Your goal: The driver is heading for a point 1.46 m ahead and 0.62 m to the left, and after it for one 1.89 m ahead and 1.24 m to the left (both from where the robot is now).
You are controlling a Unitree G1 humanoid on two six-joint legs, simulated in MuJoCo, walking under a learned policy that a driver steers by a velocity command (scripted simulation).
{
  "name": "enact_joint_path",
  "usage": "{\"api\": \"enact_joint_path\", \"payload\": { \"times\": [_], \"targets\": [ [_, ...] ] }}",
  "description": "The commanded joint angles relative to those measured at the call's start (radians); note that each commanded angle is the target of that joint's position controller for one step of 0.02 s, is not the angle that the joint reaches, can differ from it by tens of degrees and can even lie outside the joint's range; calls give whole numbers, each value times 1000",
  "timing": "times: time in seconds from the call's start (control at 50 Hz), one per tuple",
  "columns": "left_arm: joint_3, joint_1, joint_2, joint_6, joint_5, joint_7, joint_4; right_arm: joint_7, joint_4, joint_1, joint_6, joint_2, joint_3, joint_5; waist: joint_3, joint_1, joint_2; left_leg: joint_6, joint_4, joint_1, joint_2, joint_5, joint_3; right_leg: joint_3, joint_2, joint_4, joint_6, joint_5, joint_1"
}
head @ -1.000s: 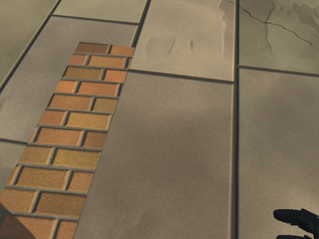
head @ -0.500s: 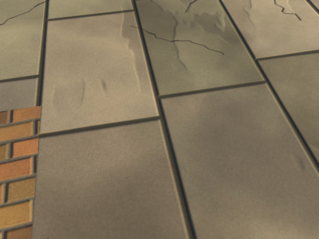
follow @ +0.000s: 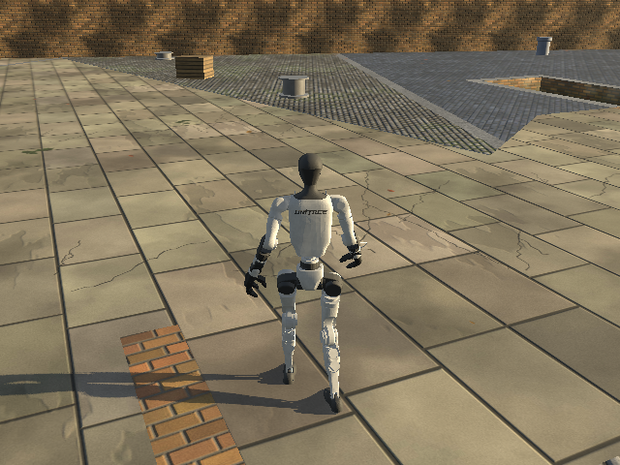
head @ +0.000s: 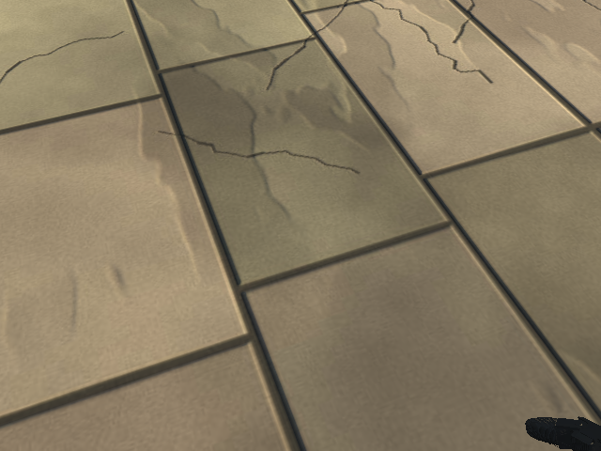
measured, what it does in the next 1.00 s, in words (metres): walks ahead, turning left: right foot, then left foot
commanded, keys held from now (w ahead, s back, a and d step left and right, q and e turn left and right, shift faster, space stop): w+q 0.22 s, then q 0.78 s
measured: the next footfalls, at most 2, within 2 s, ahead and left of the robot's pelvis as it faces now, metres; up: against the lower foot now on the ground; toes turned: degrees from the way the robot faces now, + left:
right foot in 0.42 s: +0.39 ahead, -0.09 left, +0.00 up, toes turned +15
left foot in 0.84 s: +0.28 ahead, +0.16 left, +0.00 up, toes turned +27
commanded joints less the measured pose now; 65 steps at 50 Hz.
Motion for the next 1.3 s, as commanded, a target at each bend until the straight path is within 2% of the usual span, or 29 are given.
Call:
{"api": "enact_joint_path", "payload": {
  "times": [0.02, 0.04, 0.08, 0.1, 0.14, 0.22, 0.32, 0.38, 0.4, 0.42, 0.44, 0.46, 0.48, 0.5, 0.56, 0.64, 0.72, 0.78, 0.82, 0.84, 0.86, 0.88, 0.9, 0.94, 1.0, 1.1, 1.22, 1.26, 1.3],
  "targets": [
    [-15, 147, 34, -32, -13, -2, -69, 9, 49, 356, 0, -251, -82, 14, -301, -106, 343, 320, -218, 775, 409, -335, -817, -68, 12, 617, 32, -94, -579],
    [2, 40, 118, -39, -18, -6, -81, 11, 31, 297, 3, -173, -57, 34, -150, -124, 200, 280, -250, 677, 381, -467, -764, -43, -58, 676, 24, -37, -674],
    [1, -141, 113, -55, 9, -8, -124, 10, 11, 211, 21, -130, -39, 15, 5, -120, 60, 236, -265, 449, 286, -281, -529, -103, -119, 597, 19, 89, -664],
    [4, -151, 102, -61, 23, -9, -129, 7, 9, 196, 23, -116, -32, 11, 14, -97, 62, 224, -275, 393, 250, -174, -468, -102, -148, 517, 22, 136, -621],
    [-2, -135, 67, -67, 27, -13, -133, 0, 12, 200, 27, -108, -28, 14, -10, -73, 108, 222, -291, 352, 201, -29, -393, -125, -153, 402, 41, 158, -546],
    [-27, -240, 14, -69, 26, -17, -160, -24, 30, 236, 39, -166, -47, 31, -7, -94, 102, 224, -304, 262, 169, 77, -291, -165, -121, 121, 88, 287, -451],
    [-18, -345, 38, -75, 17, -25, -182, -47, 60, 316, 84, -180, -58, 37, -26, -118, 111, 161, -180, 253, 138, 298, -280, -154, -36, -77, 104, 473, -307],
    [-1, -295, 65, -78, 20, -24, -171, -60, 33, 267, 102, -170, -60, 40, -49, -59, 124, 107, -67, 259, 119, 235, -344, -130, -42, -189, 68, 517, -184],
    [8, -249, 88, -80, 29, -18, -161, -61, 17, 251, 102, -146, -55, 37, -78, -33, 105, 72, 15, 227, 77, 203, -331, -125, -85, -237, 41, 596, -80],
    [22, -155, 149, -78, 45, -6, -157, -59, -14, 243, 96, -96, -39, 20, -186, -1, 6, 29, 225, 122, 21, 17, -274, -5, -252, -194, -24, 824, 129],
    [22, -126, 175, -55, 55, 1, -162, -56, 2, 438, 93, -27, -20, 12, -315, -70, -241, -26, 491, -78, -88, -625, -174, 236, -509, -119, -179, 1132, 364],
    [24, -111, 149, -33, 26, -8, -146, -54, 10, 499, 100, -119, -30, 30, -357, -68, -277, -48, 648, -163, -23, -633, -128, 380, -576, -168, -242, 913, 344],
    [10, -150, 88, -24, 20, -7, -160, -61, 15, 416, 116, -169, -51, 38, -245, -50, -164, -75, 724, -213, 12, -547, -112, 288, -496, -204, -209, 752, 255],
    [-1, -204, 62, -15, 22, -5, -160, -68, 3, 347, 135, -179, -58, 36, -173, -52, -105, -92, 732, -226, 33, -481, -85, 182, -439, -229, -175, 673, 159],
    [1, -299, 76, -4, 41, -5, -148, -72, -22, 314, 177, -131, -57, 29, -65, -94, -137, -114, 680, -108, 68, -368, -36, -14, -345, -320, -166, 611, -104],
    [14, -305, 96, -3, 33, 5, -118, -58, -64, 249, 177, -90, -44, 20, -93, -83, -129, -106, 493, -44, 94, -274, -9, -114, -361, -340, -194, 658, -99],
    [28, -308, 136, 13, 19, 4, -100, -32, -100, 188, 179, -109, -41, 22, -103, -68, -129, -74, 327, 54, 97, -208, 25, -167, -387, -338, -187, 600, -99],
    [36, -296, 162, 19, -1, -1, -81, -16, -121, 169, 185, -131, -50, 23, -87, -72, -131, -34, 186, 110, 83, -191, 53, -180, -405, -292, -150, 537, -70],
    [33, -277, 148, 23, -16, -1, -60, -13, -108, 206, 184, -144, -61, 17, -86, -96, -99, 15, 12, 238, 42, -76, 73, -233, -365, -187, -75, 431, -114],
    [24, -219, 109, 26, -4, -5, -35, -23, -106, 236, 182, -193, -78, 15, -83, -93, 15, 60, -87, 346, 90, 90, -28, -305, -305, -44, 5, 300, -207],
    [3, -194, 50, 27, 52, -12, -68, -44, -138, 237, 180, -315, -102, 12, -82, -50, 343, 199, -118, 482, 359, 435, -399, -399, -148, 290, 121, -135, -483],
    [16, -303, 92, 25, 41, -1, -99, -34, -156, 247, 160, -305, -93, -21, -110, -133, 281, 337, -163, 396, 419, 391, -502, -222, -81, 475, 128, -211, -568],
    [26, -324, 120, 29, 17, 6, -99, -28, -149, 223, 141, -273, -84, -25, -91, -122, 185, 309, -171, 373, 363, 328, -416, -173, -104, 542, 114, -136, -578],
    [35, -281, 124, 37, 18, 22, -66, -34, -156, 130, 132, -216, -69, 9, -79, -75, 119, 214, -156, 356, 278, 236, -321, -149, -127, 517, 108, 9, -578],
    [36, -247, 112, 37, 17, 20, -58, -48, -170, 98, 140, -194, -55, 8, -108, -48, 137, 208, -153, 314, 231, 288, -283, -154, -96, 518, 130, 107, -498],
    [21, -294, 81, 30, 13, 12, -72, -61, -168, 121, 150, -214, -65, 13, -99, -77, 146, 210, -140, 339, 211, 161, -342, -131, -75, 263, 147, 139, -457],
    [23, -289, 95, 13, 2, -10, -78, -48, -174, 103, 163, -223, -72, 18, -88, -85, 172, 214, -122, 290, 194, 128, -471, -116, -42, 66, 125, 99, -318],
    [24, -250, 96, 5, 1, -19, -68, -47, -176, 82, 167, -210, -68, 22, -107, -70, 174, 197, -86, 304, 185, 171, -481, -129, -49, -39, 108, 141, -254],
    [26, -204, 96, -1, 12, -25, -54, -52, -170, 79, 171, -183, -57, 32, -113, -41, 145, 133, -35, 243, 131, 100, -445, -138, -84, -247, 71, 350, -97]
  ]
}}
Velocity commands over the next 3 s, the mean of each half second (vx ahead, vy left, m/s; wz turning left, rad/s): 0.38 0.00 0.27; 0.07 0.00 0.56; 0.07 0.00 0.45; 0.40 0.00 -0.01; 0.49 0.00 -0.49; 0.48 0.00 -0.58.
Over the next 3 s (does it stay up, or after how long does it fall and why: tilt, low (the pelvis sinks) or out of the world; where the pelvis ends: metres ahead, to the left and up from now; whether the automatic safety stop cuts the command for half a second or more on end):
stays up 0.88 0.47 0.02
